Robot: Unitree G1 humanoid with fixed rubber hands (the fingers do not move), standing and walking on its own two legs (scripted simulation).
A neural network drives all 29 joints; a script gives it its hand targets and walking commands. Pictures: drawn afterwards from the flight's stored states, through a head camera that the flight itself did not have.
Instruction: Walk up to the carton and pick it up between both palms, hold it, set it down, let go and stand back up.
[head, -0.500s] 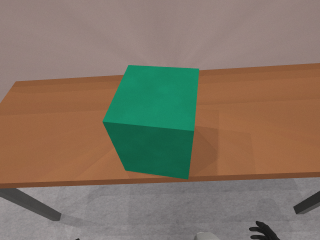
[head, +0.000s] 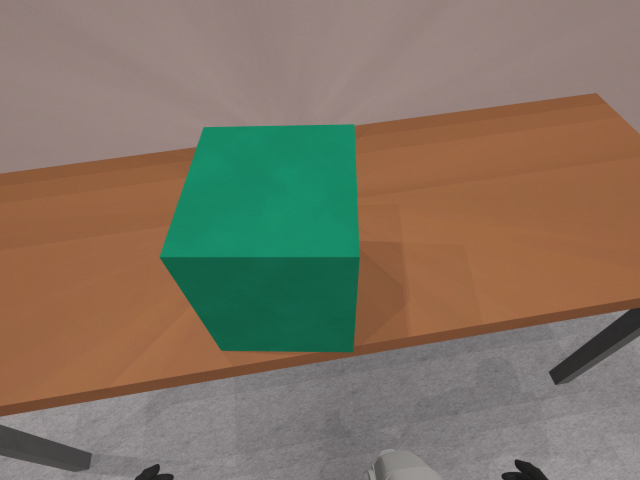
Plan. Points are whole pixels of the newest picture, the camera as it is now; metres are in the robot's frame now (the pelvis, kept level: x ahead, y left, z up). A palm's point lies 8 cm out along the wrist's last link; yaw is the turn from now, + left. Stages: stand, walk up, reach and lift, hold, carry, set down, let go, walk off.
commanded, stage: walk up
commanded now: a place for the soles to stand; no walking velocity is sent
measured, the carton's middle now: (282, 246) +0.41 +0.06 +0.03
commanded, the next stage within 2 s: reach and lift in 1.32 s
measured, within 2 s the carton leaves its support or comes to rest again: neither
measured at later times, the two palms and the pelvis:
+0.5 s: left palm out of the picture +0.11 +0.26 -0.10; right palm out of the picture +0.06 -0.25 -0.12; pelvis +0.00 +0.02 +0.00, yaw -4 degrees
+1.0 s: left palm out of the picture +0.09 +0.25 -0.09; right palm out of the picture +0.02 -0.27 -0.12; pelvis -0.01 +0.00 +0.01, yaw -6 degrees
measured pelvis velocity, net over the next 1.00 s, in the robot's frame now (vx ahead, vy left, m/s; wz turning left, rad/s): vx -0.01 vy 0.00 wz -0.10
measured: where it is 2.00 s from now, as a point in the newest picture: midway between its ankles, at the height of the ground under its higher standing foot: outside the picture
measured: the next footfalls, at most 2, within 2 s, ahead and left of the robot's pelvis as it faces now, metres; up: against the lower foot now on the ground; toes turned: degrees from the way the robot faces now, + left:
none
